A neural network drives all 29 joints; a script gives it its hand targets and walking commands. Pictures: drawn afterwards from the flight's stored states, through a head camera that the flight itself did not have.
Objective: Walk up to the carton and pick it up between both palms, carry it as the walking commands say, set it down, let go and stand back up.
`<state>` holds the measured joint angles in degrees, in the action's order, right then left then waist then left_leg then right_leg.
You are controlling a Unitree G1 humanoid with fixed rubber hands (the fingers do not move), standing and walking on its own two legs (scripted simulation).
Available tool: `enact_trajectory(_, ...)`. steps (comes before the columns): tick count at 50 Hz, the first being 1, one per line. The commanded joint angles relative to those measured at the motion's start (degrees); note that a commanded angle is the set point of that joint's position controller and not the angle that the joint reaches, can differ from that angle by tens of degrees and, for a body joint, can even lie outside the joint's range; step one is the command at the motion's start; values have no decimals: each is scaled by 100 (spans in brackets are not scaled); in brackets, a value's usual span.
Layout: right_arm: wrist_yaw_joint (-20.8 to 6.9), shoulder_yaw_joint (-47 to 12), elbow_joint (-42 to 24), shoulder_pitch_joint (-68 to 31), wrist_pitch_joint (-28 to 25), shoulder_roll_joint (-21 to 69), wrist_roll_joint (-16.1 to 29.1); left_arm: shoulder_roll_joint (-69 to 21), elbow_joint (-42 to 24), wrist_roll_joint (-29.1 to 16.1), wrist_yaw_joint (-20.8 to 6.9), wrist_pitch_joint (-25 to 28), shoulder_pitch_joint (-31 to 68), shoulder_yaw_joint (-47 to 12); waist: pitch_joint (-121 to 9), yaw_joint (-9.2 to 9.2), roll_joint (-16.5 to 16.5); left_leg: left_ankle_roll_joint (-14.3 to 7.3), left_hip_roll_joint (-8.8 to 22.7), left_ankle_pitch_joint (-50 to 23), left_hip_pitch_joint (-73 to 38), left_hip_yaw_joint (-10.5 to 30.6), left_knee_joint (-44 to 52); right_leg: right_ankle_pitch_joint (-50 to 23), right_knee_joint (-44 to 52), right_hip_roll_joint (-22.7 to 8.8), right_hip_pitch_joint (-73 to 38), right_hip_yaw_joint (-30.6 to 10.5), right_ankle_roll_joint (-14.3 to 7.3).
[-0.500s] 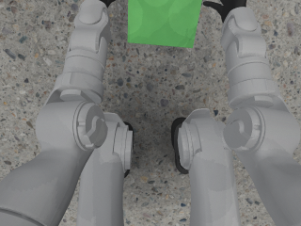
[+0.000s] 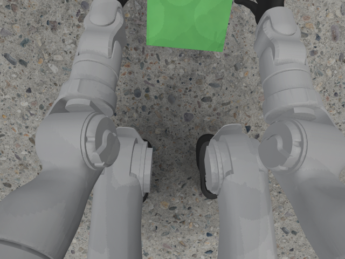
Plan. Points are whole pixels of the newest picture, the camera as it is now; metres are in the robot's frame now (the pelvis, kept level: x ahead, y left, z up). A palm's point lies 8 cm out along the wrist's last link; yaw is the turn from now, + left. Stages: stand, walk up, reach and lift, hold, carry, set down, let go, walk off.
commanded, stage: set down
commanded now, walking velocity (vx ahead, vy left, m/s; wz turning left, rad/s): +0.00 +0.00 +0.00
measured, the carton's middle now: out of the picture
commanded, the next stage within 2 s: let go in 1.90 s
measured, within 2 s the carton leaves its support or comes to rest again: rests again in 0.16 s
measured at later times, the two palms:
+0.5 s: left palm (96, 16) +0.51 +0.14 -0.18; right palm (279, 26) +0.49 -0.19 -0.18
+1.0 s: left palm out of the picture +0.52 +0.13 -0.06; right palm (335, 2) +0.50 -0.20 -0.06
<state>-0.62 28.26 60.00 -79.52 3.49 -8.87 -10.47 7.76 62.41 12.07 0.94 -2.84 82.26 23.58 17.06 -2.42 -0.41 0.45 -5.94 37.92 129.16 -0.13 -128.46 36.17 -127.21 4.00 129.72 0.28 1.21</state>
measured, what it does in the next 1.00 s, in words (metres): rises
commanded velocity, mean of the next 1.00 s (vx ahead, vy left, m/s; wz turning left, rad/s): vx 0.00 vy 0.00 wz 0.00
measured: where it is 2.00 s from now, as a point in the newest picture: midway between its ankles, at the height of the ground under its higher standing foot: (174, 179)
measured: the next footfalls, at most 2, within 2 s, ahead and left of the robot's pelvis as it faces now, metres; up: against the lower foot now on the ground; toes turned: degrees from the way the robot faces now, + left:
none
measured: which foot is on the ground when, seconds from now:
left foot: down 0.00-1.00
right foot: down 0.00-1.00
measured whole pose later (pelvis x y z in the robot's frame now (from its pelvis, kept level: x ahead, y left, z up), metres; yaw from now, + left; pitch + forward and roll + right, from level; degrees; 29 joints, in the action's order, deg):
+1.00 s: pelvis -0.01 +0.00 +0.07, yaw +0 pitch +43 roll +0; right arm 6.9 11.9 53.9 -69.3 5.2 -13.8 5.6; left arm 14.0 56.6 -5.3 8.5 -5.7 72.5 9.1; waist 5.4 -2.8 -1.3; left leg 0.7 -5.2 32.8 122.9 0.5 -112.9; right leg 30.9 -111.9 4.2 123.8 -0.6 0.8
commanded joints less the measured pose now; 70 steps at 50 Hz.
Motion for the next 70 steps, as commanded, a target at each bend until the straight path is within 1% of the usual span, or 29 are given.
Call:
enact_trajectory(1, -310, -661, 578, -503, 160, 1377, 12, -1279, 620, -20, -322, -236, 322, -664, -4058, 67, -203, 99, -140, -1951, -1964, 25, 1093, -1979, 887, 232, -2030, -1, 83)
enact_trajectory(4, -17, -645, 526, -536, -57, 564, 225, -517, 352, -300, -63, -35, 481, -812, -4332, -8, -178, 153, -99, -2139, -2081, 24, 1024, -2236, 834, 213, -2236, -22, 102)
enact_trajectory(5, 118, -617, 454, -531, -161, 170, 315, -133, 190, -437, 76, 61, 537, -848, -4440, -49, -185, 173, -89, -2238, -2130, 20, 983, -2354, 805, 197, -2289, -28, 107)
enact_trajectory(7, 352, -727, 233, -665, -377, -509, 606, 492, -148, -794, 330, 256, 702, -1034, -4730, -114, -163, 184, -52, -2535, -2362, 44, 913, -2636, 749, 152, -2446, -19, 100)
enact_trajectory(9, 489, -1004, 185, -827, -541, -865, 979, 803, -266, -1198, 475, 376, 870, -1304, -5064, -139, -158, 189, 3, -2798, -2553, 75, 826, -2909, 688, 86, -2593, -11, 86)
enact_trajectory(11, 533, -1335, 271, -941, -589, -1049, 1342, 943, -106, -1547, 501, 366, 931, -1573, -5132, -143, -162, 183, 79, -2714, -2478, 104, 795, -2862, 673, 0, -2599, -23, 88)
enact_trajectory(14, 529, -1627, 291, -1211, -588, -1189, 1701, 1106, 10, -1926, 480, 352, 1159, -1854, -4975, -177, -155, 150, 175, -2368, -2232, 137, 816, -2552, 713, -93, -2510, -70, 55)
enact_trajectory(18, 496, -1792, 421, -1410, -568, -1361, 1944, 1302, 76, -2138, 453, 337, 1369, -1979, -4822, -172, -173, 110, 268, -2011, -2129, 154, 849, -2246, 756, -173, -2447, -120, 36)
enact_trajectory(24, 561, -1899, 364, -1388, -492, -1362, 2022, 1376, -63, -2107, 509, 248, 1410, -1929, -5406, -126, -241, 107, 310, -1915, -2576, 80, 986, -2156, 927, -187, -2787, -47, 51)
enact_trajectory(28, 658, -1804, 192, -1273, -430, -1391, 1938, 1375, -198, -2022, 591, 188, 1347, -1822, -6014, -162, -298, 127, 276, -1958, -2901, 13, 1106, -2189, 1074, -172, -3053, 33, 63)
enact_trajectory(32, 761, -1729, -166, -1119, -367, -1411, 1888, 1343, -451, -1997, 689, 126, 1259, -1765, -6842, -202, -303, 141, 230, -2058, -3279, -68, 1264, -2281, 1239, -156, -3434, 124, 75)
enact_trajectory(35, 822, -1765, -525, -989, -284, -1400, 1904, 1327, -715, -2014, 755, 56, 1154, -1753, -7466, -190, -250, 136, 197, -2068, -3542, -135, 1443, -2292, 1410, -136, -3801, 194, 80)
enact_trajectory(38, 848, -1800, -909, -876, -166, -1355, 1896, 1312, -998, -2019, 795, -30, 1044, -1737, -7812, -185, -181, 108, 167, -1995, -3704, -170, 1680, -2228, 1634, -105, -4059, 247, 74)
enact_trajectory(41, 836, -1791, -1157, -747, -48, -1274, 1850, 1270, -1158, -1972, 809, -115, 902, -1687, -7811, -174, -145, 82, 140, -1873, -3727, -187, 1944, -2123, 1884, -74, -4124, 275, 72)
enact_trajectory(45, 786, -1682, -1191, -483, 50, -1113, 1713, 1152, -1148, -1840, 785, -176, 616, -1537, -7483, -174, -108, 72, 100, -1766, -3571, -199, 2304, -2048, 2233, -40, -4065, 259, 69)
enact_trajectory(51, 723, -1494, -1274, -55, 107, -857, 1463, 1007, -1233, -1584, 728, -201, 166, -1263, -7433, -144, -92, 111, 44, -1928, -3572, -242, 2823, -2225, 2763, 39, -4253, 214, 79)
enact_trajectory(56, 716, -1385, -1588, 216, 150, -772, 1319, 936, -1557, -1452, 698, -244, -107, -1152, -7781, -149, -104, 157, 13, -2187, -3959, -278, 3253, -2470, 3209, 90, -4684, 224, 93)
enact_trajectory(62, 692, -1347, -1950, 495, 212, -725, 1270, 855, -1971, -1398, 660, -322, -395, -1151, -8104, -142, -147, 203, -5, -2522, -4588, -282, 3810, -2791, 3777, 132, -5204, 249, 112)
enact_trajectory(70, 596, -1261, -1978, 731, 265, -625, 1175, 753, -2097, -1282, 579, -393, -662, -1090, -7884, -95, -187, 231, 10, -2647, -5187, -241, 4668, -2885, 4628, 132, -5687, 239, 133)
